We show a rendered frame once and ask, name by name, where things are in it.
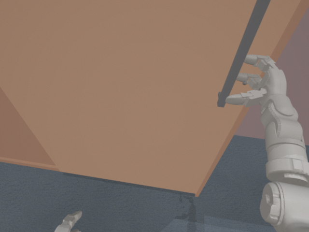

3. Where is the robot right upper arm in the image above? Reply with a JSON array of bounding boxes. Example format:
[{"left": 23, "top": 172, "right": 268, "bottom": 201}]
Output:
[{"left": 260, "top": 181, "right": 309, "bottom": 232}]

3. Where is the wardrobe door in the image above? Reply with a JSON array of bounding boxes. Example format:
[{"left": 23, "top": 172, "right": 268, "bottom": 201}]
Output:
[
  {"left": 0, "top": 87, "right": 56, "bottom": 166},
  {"left": 0, "top": 0, "right": 301, "bottom": 194}
]

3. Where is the robot right forearm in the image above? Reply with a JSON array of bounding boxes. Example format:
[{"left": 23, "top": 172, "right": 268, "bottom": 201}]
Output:
[{"left": 260, "top": 94, "right": 309, "bottom": 188}]

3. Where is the right robot hand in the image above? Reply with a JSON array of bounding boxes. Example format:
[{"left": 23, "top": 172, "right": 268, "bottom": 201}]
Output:
[{"left": 225, "top": 55, "right": 287, "bottom": 107}]

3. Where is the left robot hand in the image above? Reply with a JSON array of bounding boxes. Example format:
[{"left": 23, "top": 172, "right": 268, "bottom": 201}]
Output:
[{"left": 55, "top": 211, "right": 82, "bottom": 232}]

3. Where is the handle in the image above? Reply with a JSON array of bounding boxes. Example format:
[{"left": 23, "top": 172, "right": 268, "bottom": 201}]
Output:
[{"left": 217, "top": 0, "right": 271, "bottom": 107}]

